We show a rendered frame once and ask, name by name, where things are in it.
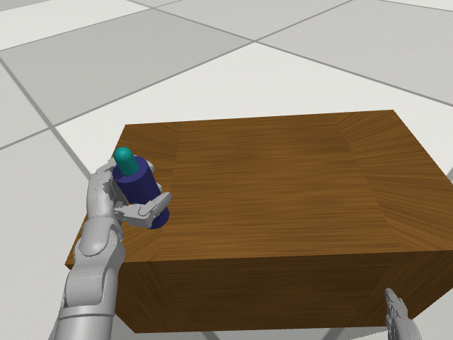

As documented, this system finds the bottle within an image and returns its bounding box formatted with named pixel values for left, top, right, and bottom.
left=113, top=147, right=169, bottom=230

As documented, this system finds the left robot hand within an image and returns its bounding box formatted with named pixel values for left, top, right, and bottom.
left=86, top=155, right=171, bottom=228

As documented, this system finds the right robot hand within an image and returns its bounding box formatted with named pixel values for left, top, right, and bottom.
left=384, top=288, right=422, bottom=340

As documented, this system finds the left robot arm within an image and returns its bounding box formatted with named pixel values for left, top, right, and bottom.
left=54, top=217, right=125, bottom=340

